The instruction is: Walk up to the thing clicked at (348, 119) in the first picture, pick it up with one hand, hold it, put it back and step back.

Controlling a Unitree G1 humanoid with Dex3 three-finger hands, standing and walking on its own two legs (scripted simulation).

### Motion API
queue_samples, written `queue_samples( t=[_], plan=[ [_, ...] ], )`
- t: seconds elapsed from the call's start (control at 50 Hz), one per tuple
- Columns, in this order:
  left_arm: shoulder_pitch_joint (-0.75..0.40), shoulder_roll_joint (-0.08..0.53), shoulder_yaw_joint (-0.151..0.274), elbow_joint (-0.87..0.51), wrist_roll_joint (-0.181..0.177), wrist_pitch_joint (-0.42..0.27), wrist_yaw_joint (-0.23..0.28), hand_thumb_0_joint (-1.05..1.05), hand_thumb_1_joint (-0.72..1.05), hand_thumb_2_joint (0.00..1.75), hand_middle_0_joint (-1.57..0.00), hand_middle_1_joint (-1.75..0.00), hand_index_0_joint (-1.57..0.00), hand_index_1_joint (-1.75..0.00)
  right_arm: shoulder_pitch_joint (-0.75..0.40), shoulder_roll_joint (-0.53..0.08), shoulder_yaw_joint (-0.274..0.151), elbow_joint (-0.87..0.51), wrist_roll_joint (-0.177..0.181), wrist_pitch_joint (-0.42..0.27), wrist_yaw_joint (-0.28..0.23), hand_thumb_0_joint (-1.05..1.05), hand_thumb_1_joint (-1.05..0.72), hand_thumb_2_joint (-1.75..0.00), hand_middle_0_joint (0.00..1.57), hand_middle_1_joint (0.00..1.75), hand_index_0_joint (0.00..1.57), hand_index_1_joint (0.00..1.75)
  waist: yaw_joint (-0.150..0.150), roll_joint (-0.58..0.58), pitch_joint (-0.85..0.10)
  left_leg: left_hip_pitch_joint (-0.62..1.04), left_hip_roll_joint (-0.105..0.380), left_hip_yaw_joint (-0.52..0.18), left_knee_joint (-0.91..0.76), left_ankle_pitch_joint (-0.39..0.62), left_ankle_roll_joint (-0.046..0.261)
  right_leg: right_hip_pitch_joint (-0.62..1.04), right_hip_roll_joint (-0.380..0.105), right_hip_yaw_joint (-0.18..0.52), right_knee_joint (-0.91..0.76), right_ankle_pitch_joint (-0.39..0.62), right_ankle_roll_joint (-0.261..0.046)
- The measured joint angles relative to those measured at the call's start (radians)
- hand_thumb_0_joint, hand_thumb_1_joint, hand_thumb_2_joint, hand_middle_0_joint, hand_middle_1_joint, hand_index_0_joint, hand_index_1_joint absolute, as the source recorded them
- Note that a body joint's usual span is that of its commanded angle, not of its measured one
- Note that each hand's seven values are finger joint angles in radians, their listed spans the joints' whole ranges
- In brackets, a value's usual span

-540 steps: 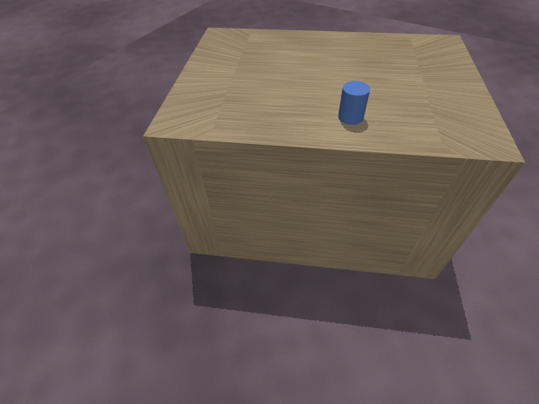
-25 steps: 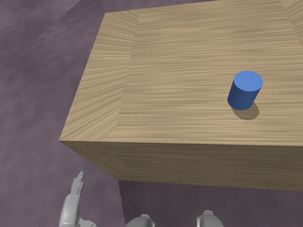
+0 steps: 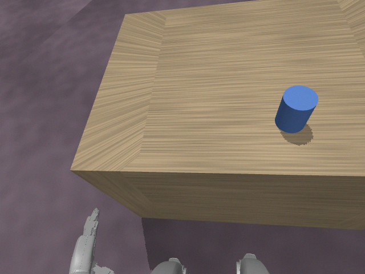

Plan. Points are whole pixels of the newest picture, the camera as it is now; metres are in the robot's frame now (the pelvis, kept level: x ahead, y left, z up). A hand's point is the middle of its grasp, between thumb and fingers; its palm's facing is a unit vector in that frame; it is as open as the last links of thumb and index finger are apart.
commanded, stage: approach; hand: right
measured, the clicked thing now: (294, 110) +0.50 -0.21 -0.03
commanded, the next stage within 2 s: close in in 0.32 s
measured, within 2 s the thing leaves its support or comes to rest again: neither
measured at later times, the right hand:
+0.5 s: hand (347, 119) +0.45 -0.30 +0.00, palm faces +0.18 +0.98 +0.05, open 17.6 cm
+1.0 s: hand (311, 113) +0.48 -0.24 -0.01, palm faces +0.23 +0.97 +0.02, open 17.4 cm
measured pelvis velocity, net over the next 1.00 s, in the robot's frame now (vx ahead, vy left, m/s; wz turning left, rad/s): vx -0.02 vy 0.00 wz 0.04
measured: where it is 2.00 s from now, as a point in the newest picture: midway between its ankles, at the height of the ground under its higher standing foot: outside the picture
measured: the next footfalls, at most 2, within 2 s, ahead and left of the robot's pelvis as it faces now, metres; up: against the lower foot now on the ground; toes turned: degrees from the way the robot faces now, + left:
none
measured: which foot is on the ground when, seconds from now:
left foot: down 0.00-1.00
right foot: down 0.00-1.00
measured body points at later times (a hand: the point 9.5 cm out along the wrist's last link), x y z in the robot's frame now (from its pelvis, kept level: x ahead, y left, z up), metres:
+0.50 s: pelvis -0.02 +0.00 -0.03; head +0.11 -0.06 +0.40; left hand +0.14 +0.26 -0.04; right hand +0.44 -0.35 +0.00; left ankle -0.02 +0.14 -0.69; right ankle +0.02 -0.11 -0.69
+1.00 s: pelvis -0.02 +0.00 -0.04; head +0.11 -0.04 +0.39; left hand +0.13 +0.26 -0.04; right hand +0.46 -0.29 +0.00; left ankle -0.02 +0.14 -0.69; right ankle +0.02 -0.11 -0.69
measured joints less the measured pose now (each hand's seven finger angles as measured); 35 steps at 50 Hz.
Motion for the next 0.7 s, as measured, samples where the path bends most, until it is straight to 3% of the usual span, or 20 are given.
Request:
queue_samples(
  t=[0.12, 0.2, 0.32, 0.44, 0.58, 0.7],
  plan=[
    [-0.013, -0.003, -0.002, 0.035, 0.004, -0.006, -0.002, 0.0, -0.54, 0.05, -0.06, -0.05, -0.05, -0.06, -0.002, 0.004, 0.015, 0.003, 0.01, -0.007, 0.007, -0.01, 0.6, -0.06, 0.03, 0.06, 0.04, 0.06, -0.006, 0.0, -0.005, -0.019, 0.003, 0.003, 0.017, -0.007, 0.0, -0.02, 0.003, 0.004, 0.015, -0.004, 0.0],
    [-0.023, 0.0, 0.001, 0.04, 0.009, -0.007, -0.003, -0.01, -0.54, 0.05, -0.06, -0.05, -0.06, -0.06, -0.016, 0.023, 0.051, 0.017, 0.02, -0.021, 0.005, -0.01, 0.59, -0.06, 0.03, 0.06, 0.04, 0.06, -0.009, -0.003, -0.008, -0.045, 0.005, 0.004, 0.039, -0.014, -0.001, -0.046, 0.005, 0.005, 0.035, -0.009, -0.001],
    [-0.024, -0.003, 0.002, -0.021, 0.02, -0.012, -0.019, -0.01, -0.54, 0.05, -0.06, -0.06, -0.06, -0.06, -0.028, 0.101, 0.099, 0.028, 0.018, -0.061, -0.029, -0.01, 0.59, -0.06, 0.03, 0.06, 0.04, 0.06, 0.008, 0.001, -0.012, -0.097, 0.007, 0.003, 0.086, -0.027, -0.003, -0.097, 0.006, 0.007, 0.076, -0.019, -0.003],
    [0.002, -0.013, 0.028, -0.109, 0.037, -0.011, -0.046, 0.0, -0.53, 0.04, -0.07, -0.06, -0.07, -0.06, -0.047, 0.196, 0.116, 0.004, -0.016, -0.114, -0.12, -0.01, 0.58, -0.06, 0.03, 0.06, 0.04, 0.06, 0.041, 0.02, -0.013, -0.165, 0.002, -0.002, 0.145, -0.042, -0.003, -0.161, -0.001, 0.004, 0.132, -0.034, -0.003],
    [0.019, -0.019, 0.071, -0.203, 0.056, 0.029, -0.078, -0.01, -0.53, 0.04, -0.07, -0.06, -0.07, -0.06, -0.094, 0.245, 0.106, -0.028, -0.071, -0.17, -0.242, -0.01, 0.56, -0.06, 0.03, 0.05, 0.04, 0.05, 0.091, 0.021, -0.002, -0.268, -0.011, -0.012, 0.225, -0.058, -0.004, -0.261, -0.016, 0.001, 0.217, -0.058, -0.005],
    [0.051, -0.03, 0.084, -0.271, 0.055, 0.073, -0.105, -0.01, -0.52, 0.04, -0.06, -0.06, -0.07, -0.06, -0.091, 0.294, 0.109, -0.058, -0.106, -0.178, -0.338, -0.01, 0.54, -0.05, 0.04, 0.05, 0.04, 0.05, 0.104, 0.003, -0.011, -0.287, -0.021, -0.02, 0.236, -0.059, -0.006, -0.278, -0.027, -0.005, 0.235, -0.067, -0.007]
  ],
)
